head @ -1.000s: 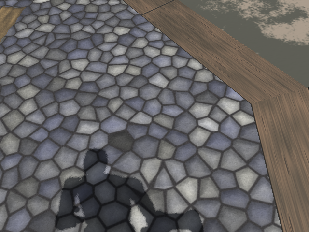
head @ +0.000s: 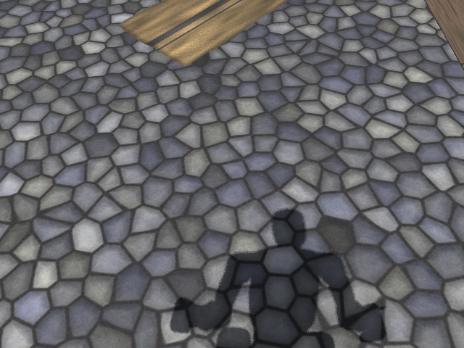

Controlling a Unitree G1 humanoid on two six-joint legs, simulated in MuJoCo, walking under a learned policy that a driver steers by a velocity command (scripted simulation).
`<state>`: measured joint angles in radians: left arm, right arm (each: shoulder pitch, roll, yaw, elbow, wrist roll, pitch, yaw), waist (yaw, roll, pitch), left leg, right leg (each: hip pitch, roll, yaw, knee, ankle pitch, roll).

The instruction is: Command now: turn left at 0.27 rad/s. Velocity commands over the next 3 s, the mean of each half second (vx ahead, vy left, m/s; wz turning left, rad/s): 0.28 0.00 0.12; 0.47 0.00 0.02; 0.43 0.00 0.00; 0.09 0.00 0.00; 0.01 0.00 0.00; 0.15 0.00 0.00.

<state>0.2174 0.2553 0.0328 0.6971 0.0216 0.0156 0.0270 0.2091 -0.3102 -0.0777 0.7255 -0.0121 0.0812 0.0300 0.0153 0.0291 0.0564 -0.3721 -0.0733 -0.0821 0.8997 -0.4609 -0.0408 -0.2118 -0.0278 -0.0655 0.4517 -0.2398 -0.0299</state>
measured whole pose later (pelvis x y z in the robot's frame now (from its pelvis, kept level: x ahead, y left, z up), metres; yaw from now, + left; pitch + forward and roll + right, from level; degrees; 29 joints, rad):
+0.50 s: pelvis +0.11 +0.00 -0.01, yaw +2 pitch +1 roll +1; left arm 0.15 0.28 0.05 0.75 0.03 0.00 -0.05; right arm 0.44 -0.27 -0.04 0.91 -0.02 -0.06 0.00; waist -0.06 -0.02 0.01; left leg 0.09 -0.05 -0.06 0.22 -0.32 0.04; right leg -0.49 -0.05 -0.04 0.63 -0.20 -0.02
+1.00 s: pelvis +0.36 -0.02 -0.01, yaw +2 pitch +1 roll -2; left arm 0.46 0.20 0.03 0.98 0.01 -0.08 -0.01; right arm 0.03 -0.23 -0.01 0.83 -0.03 -0.03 0.04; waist 0.06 0.04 0.06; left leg -0.59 0.06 0.06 0.61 -0.02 0.05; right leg 0.12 0.08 -0.06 0.16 -0.30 -0.06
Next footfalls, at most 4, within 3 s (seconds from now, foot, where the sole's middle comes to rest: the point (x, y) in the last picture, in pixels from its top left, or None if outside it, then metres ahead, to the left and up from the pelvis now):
0.10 left None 0.01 0.11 -0.78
0.54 right None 0.27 -0.11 -0.78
1.08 left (231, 310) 0.58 0.08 -0.78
1.58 right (277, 238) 0.82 -0.06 -0.78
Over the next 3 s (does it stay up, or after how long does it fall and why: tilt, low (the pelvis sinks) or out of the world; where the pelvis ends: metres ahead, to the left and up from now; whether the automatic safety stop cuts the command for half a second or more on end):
stays up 0.82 0.01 -0.01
